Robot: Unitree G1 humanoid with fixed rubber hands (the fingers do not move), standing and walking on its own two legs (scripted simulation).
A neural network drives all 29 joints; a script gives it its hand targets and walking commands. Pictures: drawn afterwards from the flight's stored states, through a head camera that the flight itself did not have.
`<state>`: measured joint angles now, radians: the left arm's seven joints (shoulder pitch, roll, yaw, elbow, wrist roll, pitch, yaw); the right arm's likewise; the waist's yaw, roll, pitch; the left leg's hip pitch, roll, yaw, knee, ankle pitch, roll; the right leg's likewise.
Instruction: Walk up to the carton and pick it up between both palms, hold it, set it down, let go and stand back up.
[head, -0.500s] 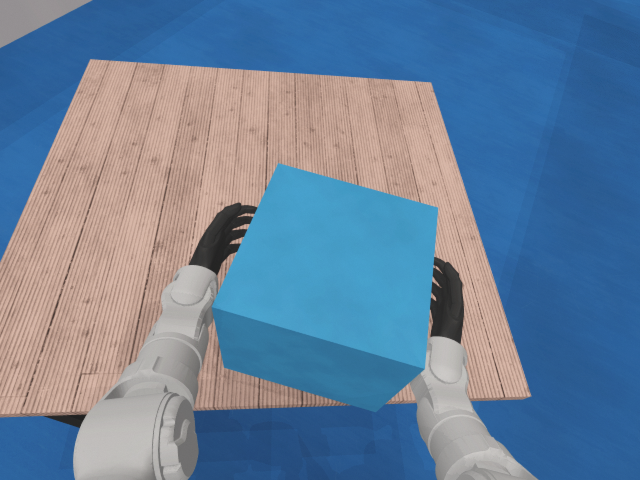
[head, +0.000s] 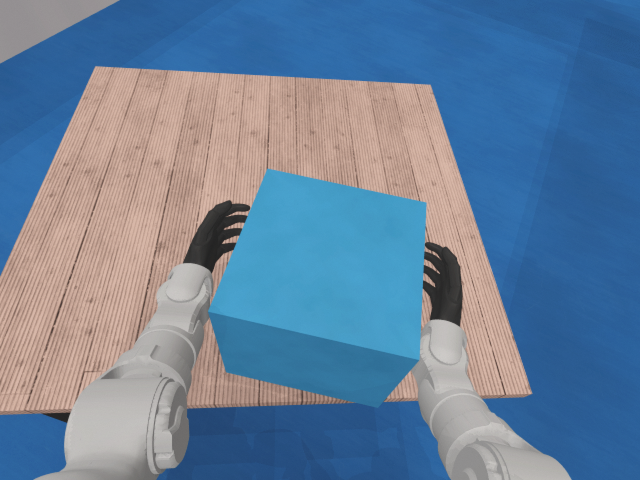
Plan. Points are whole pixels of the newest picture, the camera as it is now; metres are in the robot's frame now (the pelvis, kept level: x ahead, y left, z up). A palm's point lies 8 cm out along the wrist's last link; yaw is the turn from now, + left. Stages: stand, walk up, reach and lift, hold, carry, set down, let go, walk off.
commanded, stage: set down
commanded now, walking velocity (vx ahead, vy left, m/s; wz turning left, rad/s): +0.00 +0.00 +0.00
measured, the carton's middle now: (323, 289) +0.39 -0.01 -0.04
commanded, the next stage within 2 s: none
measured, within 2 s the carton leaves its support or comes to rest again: neither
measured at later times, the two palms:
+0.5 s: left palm (172, 289) +0.36 +0.18 +0.03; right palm (461, 348) +0.29 -0.16 +0.01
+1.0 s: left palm (144, 329) +0.31 +0.20 +0.02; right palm (481, 380) +0.25 -0.17 +0.02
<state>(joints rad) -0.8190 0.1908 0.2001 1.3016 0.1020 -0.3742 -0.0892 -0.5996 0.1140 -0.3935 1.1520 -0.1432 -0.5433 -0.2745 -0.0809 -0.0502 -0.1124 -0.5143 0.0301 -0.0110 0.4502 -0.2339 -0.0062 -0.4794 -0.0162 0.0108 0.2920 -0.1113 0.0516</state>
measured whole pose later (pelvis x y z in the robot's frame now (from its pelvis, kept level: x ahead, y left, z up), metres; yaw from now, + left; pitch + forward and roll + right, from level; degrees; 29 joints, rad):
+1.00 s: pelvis -0.09 -0.01 -0.02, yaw +0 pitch +6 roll -2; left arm -0.79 0.38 -0.19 1.27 -0.34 -0.18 -0.09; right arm -0.58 0.06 -0.24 1.01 0.01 -0.15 -0.34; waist -0.08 -0.09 -0.07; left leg -0.55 0.03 -0.02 0.69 -0.24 -0.01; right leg -0.54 -0.01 0.01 0.58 -0.14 0.04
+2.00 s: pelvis -0.07 +0.02 -0.02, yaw +1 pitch +1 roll -3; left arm -0.26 0.49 -0.06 0.67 -0.33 -0.05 -0.16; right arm -0.03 0.07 -0.02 0.46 0.09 -0.15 -0.34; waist -0.08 -0.04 0.01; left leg -0.41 0.03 -0.02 0.69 -0.29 0.02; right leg -0.36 -0.01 0.01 0.50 -0.16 0.05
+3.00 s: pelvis -0.03 +0.01 -0.01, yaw +1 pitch -3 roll -3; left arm 0.18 0.45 -0.03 0.35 -0.28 -0.03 -0.16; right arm 0.40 0.00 0.01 0.20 0.09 -0.15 -0.19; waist -0.06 0.01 0.06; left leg -0.24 0.03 -0.02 0.63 -0.34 0.02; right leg -0.20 -0.01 0.01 0.46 -0.22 0.05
